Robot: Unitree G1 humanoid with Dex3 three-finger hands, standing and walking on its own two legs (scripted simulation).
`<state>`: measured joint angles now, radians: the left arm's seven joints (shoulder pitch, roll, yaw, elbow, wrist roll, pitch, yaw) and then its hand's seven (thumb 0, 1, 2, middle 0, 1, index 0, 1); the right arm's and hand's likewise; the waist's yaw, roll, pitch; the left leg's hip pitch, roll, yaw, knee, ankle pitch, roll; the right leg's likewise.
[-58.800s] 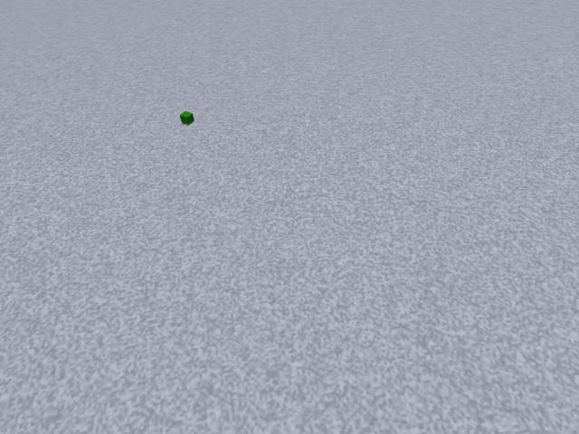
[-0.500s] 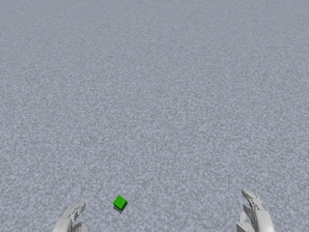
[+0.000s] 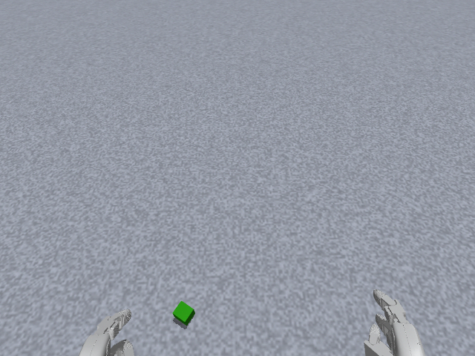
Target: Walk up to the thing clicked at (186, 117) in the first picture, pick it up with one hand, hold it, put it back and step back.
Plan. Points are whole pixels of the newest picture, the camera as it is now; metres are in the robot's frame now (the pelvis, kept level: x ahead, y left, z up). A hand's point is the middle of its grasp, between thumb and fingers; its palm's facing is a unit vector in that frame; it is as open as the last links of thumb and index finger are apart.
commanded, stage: home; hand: left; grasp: from above
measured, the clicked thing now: (184, 313) +0.43 +0.22 -0.69
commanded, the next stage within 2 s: stand in 0.30 s
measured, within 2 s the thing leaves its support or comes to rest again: neither
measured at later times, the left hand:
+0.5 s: hand out of the picture +0.16 +0.20 -0.08, palm faces +0.01 -0.96 -0.29, open 7.4 cm
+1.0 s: hand out of the picture +0.04 +0.24 -0.10, palm faces +0.04 -0.95 -0.31, open 7.4 cm
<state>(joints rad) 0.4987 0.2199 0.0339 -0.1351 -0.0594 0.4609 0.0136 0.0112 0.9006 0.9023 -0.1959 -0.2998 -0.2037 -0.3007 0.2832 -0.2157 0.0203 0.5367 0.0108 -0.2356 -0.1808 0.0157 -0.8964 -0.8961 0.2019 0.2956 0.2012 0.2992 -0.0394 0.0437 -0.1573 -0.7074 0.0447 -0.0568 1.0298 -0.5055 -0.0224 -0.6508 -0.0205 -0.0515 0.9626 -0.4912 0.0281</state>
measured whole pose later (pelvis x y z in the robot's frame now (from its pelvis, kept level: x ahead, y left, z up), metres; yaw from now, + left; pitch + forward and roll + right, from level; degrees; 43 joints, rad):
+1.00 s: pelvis -0.01 +0.01 +0.06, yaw +0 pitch -3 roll +0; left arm 0.22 0.28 0.04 1.00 0.03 0.02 0.02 0.01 0.90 0.90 -0.20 -0.30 -0.21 -0.30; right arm 0.17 -0.27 -0.04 1.02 -0.03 -0.01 -0.02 0.01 -0.90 -0.90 0.20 0.30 0.20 0.30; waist 0.02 0.00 0.07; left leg -0.21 0.00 -0.01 0.54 -0.27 0.00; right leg -0.18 -0.06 -0.02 0.52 -0.28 0.04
